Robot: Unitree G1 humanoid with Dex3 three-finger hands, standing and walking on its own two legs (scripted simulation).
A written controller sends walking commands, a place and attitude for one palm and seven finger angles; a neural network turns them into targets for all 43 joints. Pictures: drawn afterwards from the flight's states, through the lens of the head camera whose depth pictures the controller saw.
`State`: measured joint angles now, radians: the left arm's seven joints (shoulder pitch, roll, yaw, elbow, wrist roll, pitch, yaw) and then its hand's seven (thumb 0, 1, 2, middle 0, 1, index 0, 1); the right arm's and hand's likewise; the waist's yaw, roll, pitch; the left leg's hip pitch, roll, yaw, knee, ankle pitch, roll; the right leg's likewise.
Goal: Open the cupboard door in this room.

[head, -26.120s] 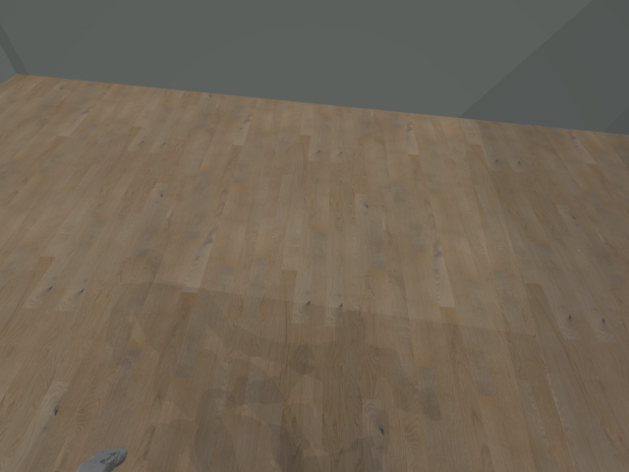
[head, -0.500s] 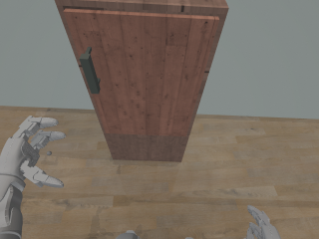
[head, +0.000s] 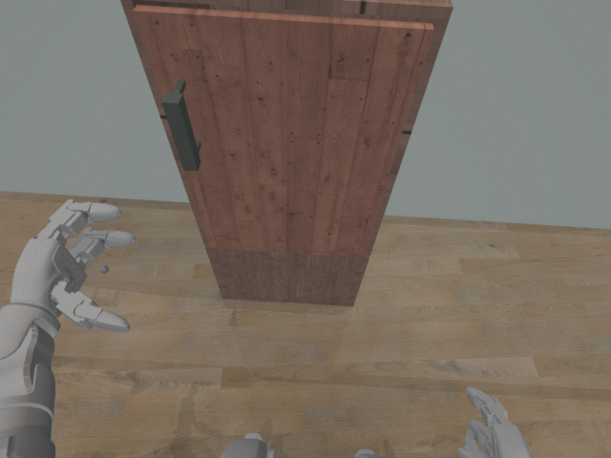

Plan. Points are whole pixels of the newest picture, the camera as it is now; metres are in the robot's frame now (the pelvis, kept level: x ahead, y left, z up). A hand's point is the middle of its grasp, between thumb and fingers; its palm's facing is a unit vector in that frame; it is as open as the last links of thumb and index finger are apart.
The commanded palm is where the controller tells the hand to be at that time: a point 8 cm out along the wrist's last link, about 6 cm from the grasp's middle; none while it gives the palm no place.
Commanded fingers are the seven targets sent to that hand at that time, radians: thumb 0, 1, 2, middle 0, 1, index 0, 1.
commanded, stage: move the hooked fingers beside the handle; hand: left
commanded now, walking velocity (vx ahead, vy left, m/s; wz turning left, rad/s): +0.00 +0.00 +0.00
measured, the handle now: (186, 126) +0.60 +0.24 +0.06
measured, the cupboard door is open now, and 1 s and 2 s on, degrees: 0 0 0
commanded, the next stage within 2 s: none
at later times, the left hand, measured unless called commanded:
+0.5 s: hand (119, 218) +0.39 +0.28 +0.07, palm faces +0.00 -1.00 -0.02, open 14.0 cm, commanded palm +0.37 +0.33 +0.07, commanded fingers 0.00 -0.50 0.30 -0.30 -1.20 -0.30 -1.20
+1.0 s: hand (123, 180) +0.47 +0.30 +0.06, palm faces +0.00 -1.00 +0.00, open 14.0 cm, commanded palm +0.46 +0.34 +0.06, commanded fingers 0.00 -0.50 0.30 -0.30 -1.20 -0.30 -1.20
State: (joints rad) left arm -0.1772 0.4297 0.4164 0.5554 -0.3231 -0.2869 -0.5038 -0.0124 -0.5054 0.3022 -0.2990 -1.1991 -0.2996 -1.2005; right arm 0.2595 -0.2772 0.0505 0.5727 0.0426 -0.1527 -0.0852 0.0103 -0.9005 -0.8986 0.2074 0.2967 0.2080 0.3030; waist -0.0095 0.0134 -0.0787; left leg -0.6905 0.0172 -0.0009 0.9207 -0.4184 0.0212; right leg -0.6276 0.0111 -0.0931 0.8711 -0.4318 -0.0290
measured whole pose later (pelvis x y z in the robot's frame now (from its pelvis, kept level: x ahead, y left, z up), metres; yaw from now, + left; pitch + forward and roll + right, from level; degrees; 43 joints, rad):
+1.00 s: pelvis -0.01 +0.02 -0.02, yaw -3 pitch +20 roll -4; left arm -0.80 0.74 0.54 1.20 -0.16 -0.36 -0.53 -0.01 -0.50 0.30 -0.30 -1.20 -0.30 -1.20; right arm 0.37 -0.30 0.05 0.61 0.02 0.02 -0.06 0.01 -0.90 -0.90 0.21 0.30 0.21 0.30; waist -0.15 -0.01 -0.09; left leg -0.94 0.04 0.01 1.04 -0.45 0.05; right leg -0.87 0.03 -0.08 0.95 -0.43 -0.01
